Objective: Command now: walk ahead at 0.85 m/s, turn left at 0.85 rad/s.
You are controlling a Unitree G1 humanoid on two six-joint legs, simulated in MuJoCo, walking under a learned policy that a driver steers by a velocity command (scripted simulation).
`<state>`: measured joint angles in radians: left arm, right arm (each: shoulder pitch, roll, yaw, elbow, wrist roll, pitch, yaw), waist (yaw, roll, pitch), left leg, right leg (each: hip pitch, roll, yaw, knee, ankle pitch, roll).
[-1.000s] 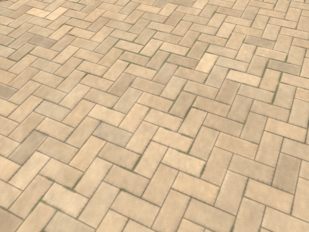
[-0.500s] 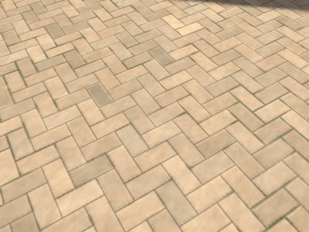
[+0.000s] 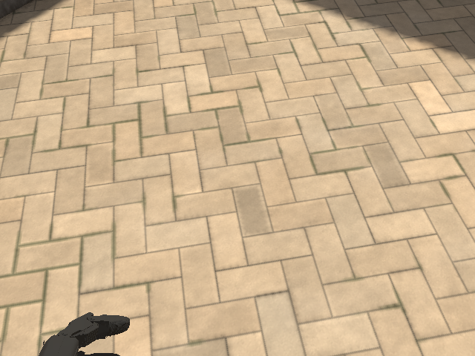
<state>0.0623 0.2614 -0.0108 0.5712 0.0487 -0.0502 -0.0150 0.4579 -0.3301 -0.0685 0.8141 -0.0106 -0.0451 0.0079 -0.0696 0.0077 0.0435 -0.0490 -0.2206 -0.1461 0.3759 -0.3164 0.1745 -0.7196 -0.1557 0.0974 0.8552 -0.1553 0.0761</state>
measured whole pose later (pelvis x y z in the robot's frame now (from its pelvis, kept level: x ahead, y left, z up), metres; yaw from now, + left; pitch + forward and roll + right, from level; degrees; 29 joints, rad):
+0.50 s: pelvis +0.28 -0.06 +0.00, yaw +11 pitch +0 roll -3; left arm 0.25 0.29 0.04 0.81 -0.02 -0.06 0.00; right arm 0.05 -0.27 -0.02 0.66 0.00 0.00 0.00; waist 0.07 0.02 0.06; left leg -0.45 0.02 -0.06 0.58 -0.08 0.00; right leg -0.21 0.00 -0.09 0.45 -0.24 0.00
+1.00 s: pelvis +0.34 -0.04 +0.00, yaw +12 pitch +0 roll -1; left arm 0.20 0.25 0.02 0.92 0.01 0.00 0.03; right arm 0.10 -0.22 -0.05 0.82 0.00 0.02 -0.02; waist 0.02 0.00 0.02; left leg -0.33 -0.03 -0.04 0.57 -0.24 0.02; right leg -0.15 -0.04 -0.05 0.52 -0.37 0.03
